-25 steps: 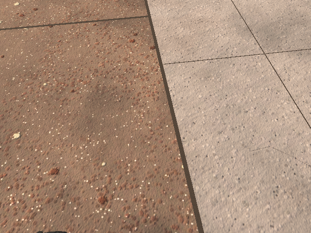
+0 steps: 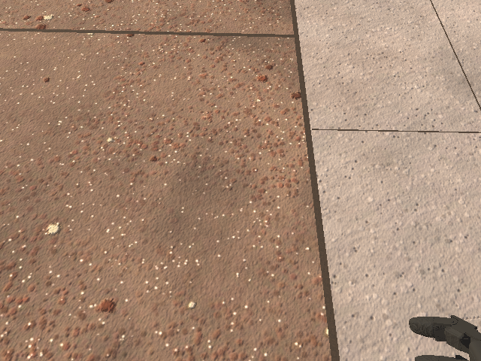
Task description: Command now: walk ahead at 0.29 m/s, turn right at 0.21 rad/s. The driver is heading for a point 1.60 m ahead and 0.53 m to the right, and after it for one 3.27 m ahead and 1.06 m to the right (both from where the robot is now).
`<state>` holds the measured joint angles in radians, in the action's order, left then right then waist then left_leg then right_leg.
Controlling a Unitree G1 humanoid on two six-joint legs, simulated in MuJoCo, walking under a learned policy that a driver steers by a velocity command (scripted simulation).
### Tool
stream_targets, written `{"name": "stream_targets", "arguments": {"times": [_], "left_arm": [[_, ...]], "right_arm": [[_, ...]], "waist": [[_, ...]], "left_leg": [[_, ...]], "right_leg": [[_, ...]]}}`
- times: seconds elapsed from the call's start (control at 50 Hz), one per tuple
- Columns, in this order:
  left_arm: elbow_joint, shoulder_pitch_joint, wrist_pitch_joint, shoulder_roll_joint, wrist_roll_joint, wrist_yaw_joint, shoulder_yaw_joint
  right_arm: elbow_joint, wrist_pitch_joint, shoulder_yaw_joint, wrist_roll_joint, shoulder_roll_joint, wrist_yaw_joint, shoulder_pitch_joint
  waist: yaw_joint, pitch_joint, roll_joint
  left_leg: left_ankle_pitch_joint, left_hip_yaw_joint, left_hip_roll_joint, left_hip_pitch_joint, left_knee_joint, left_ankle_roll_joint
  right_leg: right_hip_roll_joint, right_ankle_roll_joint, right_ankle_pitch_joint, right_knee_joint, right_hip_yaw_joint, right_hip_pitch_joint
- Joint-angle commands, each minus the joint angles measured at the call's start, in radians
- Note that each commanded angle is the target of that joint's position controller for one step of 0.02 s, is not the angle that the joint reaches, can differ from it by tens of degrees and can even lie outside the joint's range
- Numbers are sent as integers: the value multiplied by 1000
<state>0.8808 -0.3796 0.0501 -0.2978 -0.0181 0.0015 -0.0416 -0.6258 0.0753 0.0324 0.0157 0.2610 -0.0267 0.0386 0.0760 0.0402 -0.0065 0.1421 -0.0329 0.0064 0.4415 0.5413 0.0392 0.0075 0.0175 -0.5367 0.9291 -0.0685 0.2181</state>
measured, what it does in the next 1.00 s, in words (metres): walks ahead, turning right: right foot, then left foot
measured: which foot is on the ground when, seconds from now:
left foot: down 0.00-0.44, up 0.46-0.86, down 0.88-1.00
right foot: up 0.00-0.42, down 0.44-0.88, up 0.90-1.00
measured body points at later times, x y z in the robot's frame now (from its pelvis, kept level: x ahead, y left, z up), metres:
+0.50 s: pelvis +0.11 -0.03 +0.00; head +0.15 -0.06 +0.45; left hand +0.34 +0.20 -0.08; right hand +0.17 -0.34 -0.12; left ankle +0.08 +0.11 -0.68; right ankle +0.12 -0.13 -0.73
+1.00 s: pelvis +0.14 +0.00 +0.01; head +0.17 +0.01 +0.46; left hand +0.43 +0.17 -0.09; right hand +0.10 -0.31 -0.09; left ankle +0.20 +0.10 -0.73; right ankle +0.06 -0.11 -0.66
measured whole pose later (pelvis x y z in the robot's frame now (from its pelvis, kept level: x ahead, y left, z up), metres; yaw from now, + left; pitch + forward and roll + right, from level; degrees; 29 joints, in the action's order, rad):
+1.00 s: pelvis +0.14 +0.00 +0.01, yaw -31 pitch +1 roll -1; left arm 0.66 -0.15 -0.05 -0.35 -0.01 0.03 -0.09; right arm -0.79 0.01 0.06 0.01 0.27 0.01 0.17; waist -0.02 0.04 -0.05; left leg 0.24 0.03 -0.01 0.25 0.47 0.01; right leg 0.12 0.04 -0.47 1.03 -0.16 0.49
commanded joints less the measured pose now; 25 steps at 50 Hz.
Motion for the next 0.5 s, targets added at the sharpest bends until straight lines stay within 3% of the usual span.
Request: {"name": "stream_targets", "arguments": {"times": [0.02,0.04,0.06,0.12,0.16,0.24,0.32,0.38,0.42,0.44,0.46,0.48,0.5], "left_arm": [[-74,12,7,-128,-13,13,-31],[-73,20,-9,-121,-2,18,-37],[-69,1,-29,-104,-3,21,-39],[-90,0,-67,-71,1,31,-44],[-125,51,-75,-59,7,29,-43],[-180,149,-79,-53,9,5,-41],[-236,224,-95,-74,9,-17,-51],[-269,241,-106,-81,5,-30,-59],[-264,185,-103,-107,9,-26,-75],[-256,108,-99,-207,10,-5,-107],[-271,93,-94,-316,28,10,-125],[-275,72,-74,-237,35,1,-102],[-277,114,-57,-214,29,-3,-94]], "right_arm": [[-13,-2,45,-4,126,5,209],[-15,1,40,-6,104,2,155],[-23,6,40,2,99,2,119],[-40,15,48,15,115,14,55],[-60,7,54,10,128,31,55],[-87,-22,63,2,158,54,61],[-111,-51,76,-17,195,49,84],[-121,-66,86,-39,214,45,84],[-141,-71,85,-49,197,45,111],[-141,-65,78,-23,166,43,146],[-84,-58,55,20,112,39,115],[-87,-58,60,14,137,35,58],[-80,-62,66,-17,154,33,33]], "waist": [[-120,-209,94],[-90,-157,92],[-57,-138,116],[-22,-107,126],[-31,-97,119],[-64,-89,94],[-91,-71,85],[-85,-70,98],[-51,-99,61],[-39,-163,-91],[-55,-190,-341],[4,-299,-188],[-11,-251,-131]], "left_leg": [[-616,296,324,-538,-142,195],[-608,228,294,-434,-178,181],[-601,171,272,-335,-219,170],[-595,68,269,-226,-283,196],[-532,22,272,-236,-302,196],[-403,-43,276,-267,-316,190],[-344,-47,316,-345,-265,183],[-369,-47,335,-397,-173,148],[-375,-109,273,-363,-10,66],[-230,-170,183,-221,210,-17],[448,-174,-1,137,516,-122],[578,47,-11,178,673,-119],[512,83,9,210,704,-103]], "right_leg": [[-61,17,9,274,-41,430],[-83,27,56,229,-31,391],[-97,35,103,208,-24,311],[-85,60,198,169,5,272],[-101,60,275,83,8,293],[-110,43,378,-79,41,263],[-99,15,299,-178,78,265],[-74,-20,245,-284,112,234],[-32,-71,440,-476,122,73],[-120,-133,842,-514,-34,-133],[-371,-359,1198,-500,-408,-324],[-399,-428,1159,-516,-434,-327],[-350,-385,1084,-526,-339,-290]]}}
Keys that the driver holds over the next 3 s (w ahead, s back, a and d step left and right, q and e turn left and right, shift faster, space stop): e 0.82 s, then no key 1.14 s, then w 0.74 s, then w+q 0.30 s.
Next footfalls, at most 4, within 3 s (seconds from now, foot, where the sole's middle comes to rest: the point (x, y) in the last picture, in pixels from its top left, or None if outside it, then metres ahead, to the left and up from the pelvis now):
0.44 right None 0.16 -0.14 -0.77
0.88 left None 0.24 0.08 -0.77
1.20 right None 0.08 -0.13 -0.77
2.64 right None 0.42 -0.34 -0.77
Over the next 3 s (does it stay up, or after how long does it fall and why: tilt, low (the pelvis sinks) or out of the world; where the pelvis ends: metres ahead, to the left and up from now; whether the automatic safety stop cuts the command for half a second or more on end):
stays up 0.48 -0.27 0.01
